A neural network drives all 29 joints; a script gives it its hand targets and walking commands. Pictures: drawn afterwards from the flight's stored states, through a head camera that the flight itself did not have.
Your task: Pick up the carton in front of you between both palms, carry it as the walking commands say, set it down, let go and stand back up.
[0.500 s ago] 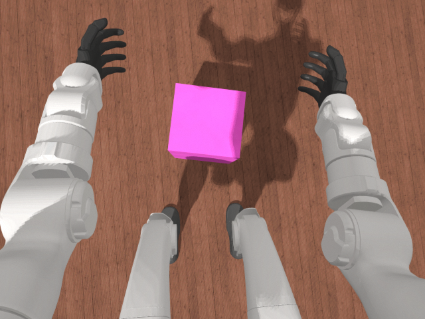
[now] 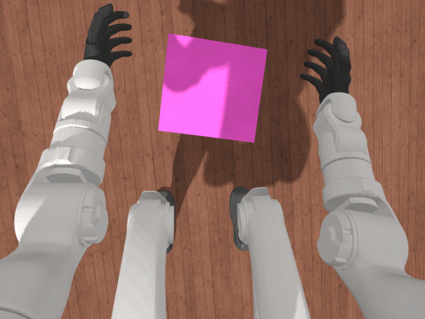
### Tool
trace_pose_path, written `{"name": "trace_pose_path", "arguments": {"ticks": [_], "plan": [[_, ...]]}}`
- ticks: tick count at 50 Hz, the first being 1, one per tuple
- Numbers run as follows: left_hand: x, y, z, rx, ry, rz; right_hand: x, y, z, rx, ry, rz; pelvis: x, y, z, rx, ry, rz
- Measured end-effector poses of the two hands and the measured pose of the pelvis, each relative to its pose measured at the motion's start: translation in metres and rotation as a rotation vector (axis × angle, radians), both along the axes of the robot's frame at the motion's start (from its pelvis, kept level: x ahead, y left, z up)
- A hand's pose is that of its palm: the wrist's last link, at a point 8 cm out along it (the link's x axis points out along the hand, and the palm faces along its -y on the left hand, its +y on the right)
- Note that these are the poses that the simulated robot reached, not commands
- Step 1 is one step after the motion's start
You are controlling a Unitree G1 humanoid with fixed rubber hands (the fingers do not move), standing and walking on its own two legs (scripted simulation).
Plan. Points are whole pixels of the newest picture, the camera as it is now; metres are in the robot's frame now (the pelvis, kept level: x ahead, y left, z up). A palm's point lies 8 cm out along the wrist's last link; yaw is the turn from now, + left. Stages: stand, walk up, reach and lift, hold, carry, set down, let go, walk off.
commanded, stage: reach and lift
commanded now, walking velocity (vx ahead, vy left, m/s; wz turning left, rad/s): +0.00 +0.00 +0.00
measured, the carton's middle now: (209, 97) +0.48 -0.01 -0.41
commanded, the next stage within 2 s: none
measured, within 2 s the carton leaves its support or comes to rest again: leaves its support in 1.28 s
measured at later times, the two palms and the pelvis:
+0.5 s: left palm (131, 82) +0.50 +0.17 -0.34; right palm (288, 103) +0.46 -0.20 -0.34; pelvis -0.05 +0.00 -0.15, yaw +0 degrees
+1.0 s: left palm (146, 81) +0.51 +0.13 -0.34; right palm (280, 99) +0.47 -0.18 -0.34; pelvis -0.05 +0.00 -0.16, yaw +0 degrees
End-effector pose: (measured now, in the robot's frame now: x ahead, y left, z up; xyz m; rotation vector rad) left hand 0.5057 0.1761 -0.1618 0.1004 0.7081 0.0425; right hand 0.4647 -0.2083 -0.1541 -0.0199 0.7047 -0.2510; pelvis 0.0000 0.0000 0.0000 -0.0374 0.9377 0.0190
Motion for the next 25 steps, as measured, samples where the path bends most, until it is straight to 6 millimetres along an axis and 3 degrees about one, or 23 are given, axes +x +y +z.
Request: {"name": "trace_pose_path", "arguments": {"ticks": [5, 11, 18, 25], "plan": [[-0.004, 0.002, -0.051, 0.003, -0.022, -0.002, -0.004, -0.002, -0.051, -0.005, -0.011, 0.006, -0.015, -0.001, -0.049, -0.003, -0.035, -0.002], [-0.002, 0.000, -0.090, 0.000, -0.030, 0.006, -0.004, -0.001, -0.092, 0.007, -0.014, 0.000, -0.034, -0.001, -0.095, -0.001, -0.113, -0.004], [0.000, -0.006, -0.132, -0.002, 0.010, 0.009, -0.002, 0.005, -0.138, 0.017, 0.027, 0.005, -0.047, -0.001, -0.130, 0.000, -0.184, -0.006], [-0.001, -0.008, -0.178, -0.003, 0.033, 0.010, -0.001, 0.008, -0.182, 0.014, 0.056, 0.016, -0.049, -0.002, -0.153, 0.004, -0.244, -0.008]]}}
